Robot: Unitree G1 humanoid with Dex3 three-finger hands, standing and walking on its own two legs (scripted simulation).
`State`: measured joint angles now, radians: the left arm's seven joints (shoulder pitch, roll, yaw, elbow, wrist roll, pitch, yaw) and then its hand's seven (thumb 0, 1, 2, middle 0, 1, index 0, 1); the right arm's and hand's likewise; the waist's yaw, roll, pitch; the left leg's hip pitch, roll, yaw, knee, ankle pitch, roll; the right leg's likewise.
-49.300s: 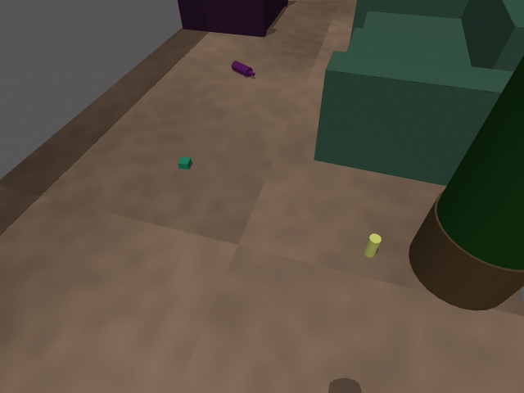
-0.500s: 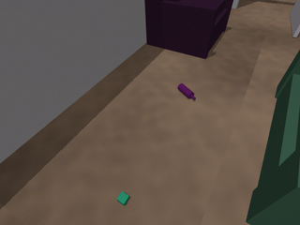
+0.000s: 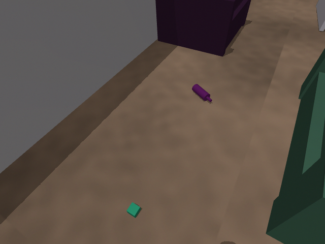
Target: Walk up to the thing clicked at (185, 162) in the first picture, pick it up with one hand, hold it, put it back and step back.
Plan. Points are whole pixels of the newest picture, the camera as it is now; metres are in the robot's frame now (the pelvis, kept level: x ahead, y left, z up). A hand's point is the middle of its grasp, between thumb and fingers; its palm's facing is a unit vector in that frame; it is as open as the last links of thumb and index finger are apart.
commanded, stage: step back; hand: left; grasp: from above
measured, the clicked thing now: (133, 209) +0.44 +0.23 -0.76
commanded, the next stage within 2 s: none
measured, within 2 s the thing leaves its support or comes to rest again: neither
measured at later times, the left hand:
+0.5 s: hand out of the picture +0.05 +0.30 -0.18, palm faces -0.10 -0.93 -0.36, open 7.4 cm
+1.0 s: hand out of the picture -0.06 +0.31 -0.16, palm faces -0.04 -0.92 -0.39, open 7.4 cm
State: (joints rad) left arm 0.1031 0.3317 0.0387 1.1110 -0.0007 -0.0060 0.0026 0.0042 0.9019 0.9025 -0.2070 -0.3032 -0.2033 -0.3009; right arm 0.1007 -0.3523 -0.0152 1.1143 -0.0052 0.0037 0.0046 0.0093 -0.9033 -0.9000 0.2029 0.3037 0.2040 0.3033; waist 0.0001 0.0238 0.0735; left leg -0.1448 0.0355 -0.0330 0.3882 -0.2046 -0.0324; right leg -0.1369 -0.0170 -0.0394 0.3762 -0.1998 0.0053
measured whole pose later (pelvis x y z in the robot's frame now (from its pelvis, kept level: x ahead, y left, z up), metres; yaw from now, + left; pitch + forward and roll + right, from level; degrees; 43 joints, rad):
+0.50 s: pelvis -0.08 +0.05 -0.01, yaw -3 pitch -1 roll -1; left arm 0.09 0.38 0.06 0.89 0.01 0.06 0.03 0.00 0.90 0.90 -0.21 -0.30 -0.20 -0.30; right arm 0.12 -0.35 -0.06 0.89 -0.02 0.02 -0.02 0.01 -0.90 -0.90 0.20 0.30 0.21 0.30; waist -0.02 -0.03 0.22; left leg -0.29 -0.02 0.04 0.58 -0.27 0.06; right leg -0.40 0.10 0.14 1.06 -0.51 0.01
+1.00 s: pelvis -0.21 +0.06 -0.02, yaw -1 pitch -1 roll -1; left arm 0.10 0.36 0.06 0.76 0.03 0.04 0.02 0.00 0.90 0.90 -0.21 -0.30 -0.20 -0.30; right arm 0.17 -0.41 -0.05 0.89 -0.01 0.03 -0.02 0.01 -0.90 -0.90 0.20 0.30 0.20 0.30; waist 0.00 0.01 0.18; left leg -0.24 -0.03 -0.06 0.68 -0.42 -0.01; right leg -0.39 -0.01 0.00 0.62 -0.20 0.00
